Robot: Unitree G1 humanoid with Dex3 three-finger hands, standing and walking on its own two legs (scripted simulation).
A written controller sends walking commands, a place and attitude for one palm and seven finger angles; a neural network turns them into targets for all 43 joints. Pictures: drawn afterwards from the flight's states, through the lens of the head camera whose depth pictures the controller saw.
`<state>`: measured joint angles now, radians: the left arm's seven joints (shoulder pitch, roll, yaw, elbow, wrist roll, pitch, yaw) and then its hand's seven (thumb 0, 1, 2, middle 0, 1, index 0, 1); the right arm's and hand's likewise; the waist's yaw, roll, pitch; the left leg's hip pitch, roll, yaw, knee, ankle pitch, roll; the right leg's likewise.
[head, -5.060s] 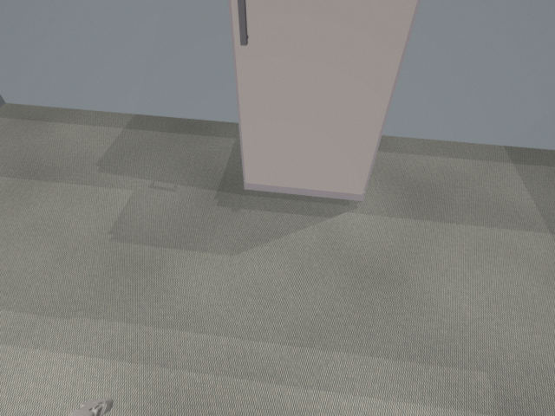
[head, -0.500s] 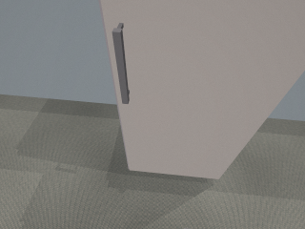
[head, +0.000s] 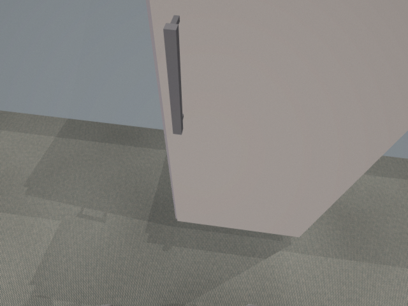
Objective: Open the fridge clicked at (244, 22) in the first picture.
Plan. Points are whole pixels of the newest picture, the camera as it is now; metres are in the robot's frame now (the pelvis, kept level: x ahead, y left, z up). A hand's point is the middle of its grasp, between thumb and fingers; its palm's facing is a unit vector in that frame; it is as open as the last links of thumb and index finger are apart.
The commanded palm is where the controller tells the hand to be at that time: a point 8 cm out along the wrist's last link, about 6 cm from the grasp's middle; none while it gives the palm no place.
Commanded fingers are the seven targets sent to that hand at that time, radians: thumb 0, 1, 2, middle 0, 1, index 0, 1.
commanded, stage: come to a stop and stand still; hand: left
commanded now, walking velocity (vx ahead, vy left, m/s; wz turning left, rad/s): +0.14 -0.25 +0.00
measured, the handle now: (177, 83) +0.51 +0.09 +0.15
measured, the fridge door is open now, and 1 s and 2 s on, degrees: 0 0 0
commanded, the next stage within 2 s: look again from close up in 1.42 s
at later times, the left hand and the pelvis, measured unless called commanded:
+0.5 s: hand out of the picture +0.00 +0.15 -0.17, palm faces +0.00 -0.98 -0.19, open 7.4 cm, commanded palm none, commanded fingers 0.00 0.90 0.90 -0.20 -0.30 -0.20 -0.30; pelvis -0.01 -0.02 +0.01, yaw +0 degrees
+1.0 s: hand out of the picture -0.03 +0.21 -0.16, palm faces +0.02 -0.97 -0.23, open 7.4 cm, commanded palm none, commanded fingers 0.00 0.90 0.90 -0.20 -0.30 -0.20 -0.30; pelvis -0.05 +0.01 +0.01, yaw +0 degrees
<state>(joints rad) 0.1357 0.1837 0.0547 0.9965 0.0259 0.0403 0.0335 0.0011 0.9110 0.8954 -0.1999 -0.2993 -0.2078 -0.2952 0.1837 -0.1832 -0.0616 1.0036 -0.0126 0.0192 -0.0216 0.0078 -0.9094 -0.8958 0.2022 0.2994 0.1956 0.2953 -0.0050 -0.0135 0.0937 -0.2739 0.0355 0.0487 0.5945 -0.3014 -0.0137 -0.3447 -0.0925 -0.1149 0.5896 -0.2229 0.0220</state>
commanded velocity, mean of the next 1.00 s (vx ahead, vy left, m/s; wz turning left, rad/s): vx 0.01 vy -0.03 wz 0.00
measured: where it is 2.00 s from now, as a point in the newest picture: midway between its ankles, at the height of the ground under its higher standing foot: outside the picture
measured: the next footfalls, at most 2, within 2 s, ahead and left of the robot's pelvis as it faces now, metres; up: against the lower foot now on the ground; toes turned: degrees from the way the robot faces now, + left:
right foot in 0.38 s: +0.01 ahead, -0.11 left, +0.00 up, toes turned -8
